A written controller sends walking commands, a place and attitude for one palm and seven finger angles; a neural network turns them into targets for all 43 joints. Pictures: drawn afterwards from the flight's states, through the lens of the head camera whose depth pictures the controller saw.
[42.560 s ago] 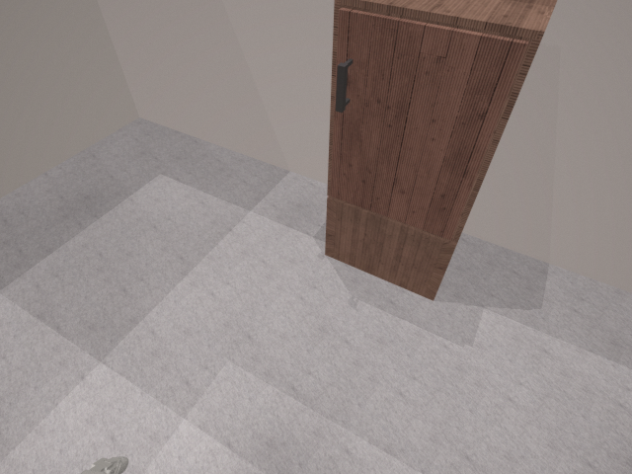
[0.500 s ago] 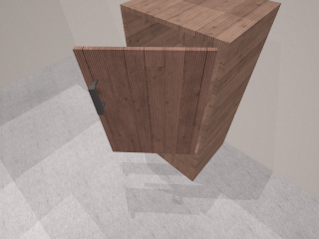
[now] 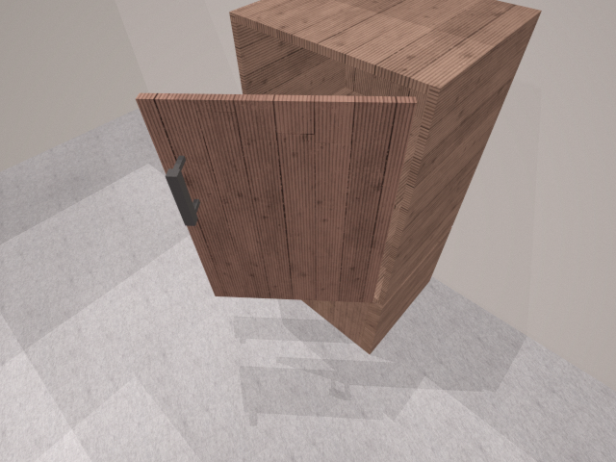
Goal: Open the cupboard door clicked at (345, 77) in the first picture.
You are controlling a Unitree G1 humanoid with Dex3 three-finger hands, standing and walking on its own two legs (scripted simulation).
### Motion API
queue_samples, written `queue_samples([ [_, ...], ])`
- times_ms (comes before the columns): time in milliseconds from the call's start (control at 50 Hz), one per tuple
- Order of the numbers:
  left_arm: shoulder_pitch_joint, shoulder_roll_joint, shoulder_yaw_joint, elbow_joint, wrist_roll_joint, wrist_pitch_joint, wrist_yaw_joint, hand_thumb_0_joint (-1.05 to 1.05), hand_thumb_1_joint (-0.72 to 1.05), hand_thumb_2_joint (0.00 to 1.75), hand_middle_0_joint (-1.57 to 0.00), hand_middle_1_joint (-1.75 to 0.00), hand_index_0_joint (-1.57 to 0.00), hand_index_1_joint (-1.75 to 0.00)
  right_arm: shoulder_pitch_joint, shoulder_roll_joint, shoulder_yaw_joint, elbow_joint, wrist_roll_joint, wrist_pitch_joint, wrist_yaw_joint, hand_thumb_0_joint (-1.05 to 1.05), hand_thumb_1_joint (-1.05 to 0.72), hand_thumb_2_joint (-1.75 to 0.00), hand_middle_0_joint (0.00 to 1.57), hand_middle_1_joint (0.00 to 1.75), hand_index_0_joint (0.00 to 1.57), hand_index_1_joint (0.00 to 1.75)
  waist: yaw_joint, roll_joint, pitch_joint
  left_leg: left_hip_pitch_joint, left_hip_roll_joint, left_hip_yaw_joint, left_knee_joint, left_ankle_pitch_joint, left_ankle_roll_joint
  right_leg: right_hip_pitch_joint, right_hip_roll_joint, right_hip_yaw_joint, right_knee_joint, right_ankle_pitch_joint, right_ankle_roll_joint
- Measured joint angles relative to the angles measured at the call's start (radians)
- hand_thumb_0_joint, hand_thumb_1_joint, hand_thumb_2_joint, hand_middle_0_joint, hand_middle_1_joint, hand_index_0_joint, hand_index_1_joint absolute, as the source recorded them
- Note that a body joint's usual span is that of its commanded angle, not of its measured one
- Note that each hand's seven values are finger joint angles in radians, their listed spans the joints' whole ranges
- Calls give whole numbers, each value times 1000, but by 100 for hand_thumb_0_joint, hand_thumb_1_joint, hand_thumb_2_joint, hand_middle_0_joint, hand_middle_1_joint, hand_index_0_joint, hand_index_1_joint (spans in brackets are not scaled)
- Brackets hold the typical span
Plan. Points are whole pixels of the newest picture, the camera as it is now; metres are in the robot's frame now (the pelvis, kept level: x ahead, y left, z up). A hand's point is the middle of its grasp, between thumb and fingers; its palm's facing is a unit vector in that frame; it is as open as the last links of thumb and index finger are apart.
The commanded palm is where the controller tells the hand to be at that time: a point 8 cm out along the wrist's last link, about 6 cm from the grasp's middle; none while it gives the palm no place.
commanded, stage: look again from close up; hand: left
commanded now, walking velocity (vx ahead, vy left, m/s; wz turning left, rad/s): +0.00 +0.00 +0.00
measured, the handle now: (185, 191) +0.55 +0.27 +0.01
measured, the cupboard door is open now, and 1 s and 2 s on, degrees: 39 39 39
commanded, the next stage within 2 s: raise the hand with hooked fingers in 0.38 s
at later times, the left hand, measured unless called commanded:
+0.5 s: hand out of the picture -0.03 +0.16 -0.17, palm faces +0.04 -0.98 -0.19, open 7.3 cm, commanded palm +0.08 +0.22 -0.07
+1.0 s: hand out of the picture +0.12 +0.21 -0.07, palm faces +0.10 -0.99 -0.03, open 9.1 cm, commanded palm +0.12 +0.26 -0.04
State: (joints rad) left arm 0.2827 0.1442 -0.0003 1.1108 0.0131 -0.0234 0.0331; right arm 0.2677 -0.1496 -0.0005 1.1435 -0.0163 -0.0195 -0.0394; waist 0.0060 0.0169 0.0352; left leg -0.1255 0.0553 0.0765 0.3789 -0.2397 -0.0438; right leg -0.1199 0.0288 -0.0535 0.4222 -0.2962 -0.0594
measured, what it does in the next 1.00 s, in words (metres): lowers itself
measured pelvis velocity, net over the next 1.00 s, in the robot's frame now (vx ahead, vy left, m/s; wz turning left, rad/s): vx -0.06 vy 0.02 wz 0.04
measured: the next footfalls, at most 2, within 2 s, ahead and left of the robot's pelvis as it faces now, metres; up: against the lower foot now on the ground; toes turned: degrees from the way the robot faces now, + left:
none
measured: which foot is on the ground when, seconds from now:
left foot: down 0.00-1.00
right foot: down 0.00-1.00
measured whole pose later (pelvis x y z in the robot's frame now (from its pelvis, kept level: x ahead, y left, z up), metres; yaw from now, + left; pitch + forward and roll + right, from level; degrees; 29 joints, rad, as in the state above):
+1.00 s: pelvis -0.06 +0.02 -0.08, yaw +2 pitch +11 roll +0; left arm 0.45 0.18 0.10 0.10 -0.18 -0.46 -0.21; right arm 0.13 -0.26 -0.05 0.45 0.00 -0.20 -0.01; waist 0.04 -0.04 -0.11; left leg -0.82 0.03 0.02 1.11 -0.48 0.00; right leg -0.78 -0.03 -0.09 1.12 -0.53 -0.04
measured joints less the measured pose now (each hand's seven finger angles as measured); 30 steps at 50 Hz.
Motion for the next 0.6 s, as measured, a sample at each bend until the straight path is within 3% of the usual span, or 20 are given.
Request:
queue_samples([
  [500, 22, -21, -5, 13, 3, -8, 6, 0, 91, 90, -20, -30, -20, -30, 14, 17, 0, 9, 1, 4, 3, 0, -91, -90, 20, 30, 20, 30, 5, -7, 1, -33, 7, 0, 36, 11, 7, -10, 4, -4, -15, 24, 4],
  [540, 135, 0, -10, -303, -63, 87, 25, 3, 95, 90, -21, -30, -21, -30, 49, -7, 14, -78, 17, -42, -14, 1, -92, -90, 20, 30, 20, 30, 16, 2, 10, -37, 10, -4, 56, -16, 24, -29, 10, 8, 14, 19, 7],
  [600, 208, 37, -7, -637, -129, 17, 74, 6, 95, 89, -21, -31, -21, -31, 81, -56, -5, -171, 47, -160, -42, 2, -92, -90, 20, 30, 20, 30, 6, 29, -15, -70, -11, -23, 88, -26, 13, -61, -13, -8, 68, -9, 14],
])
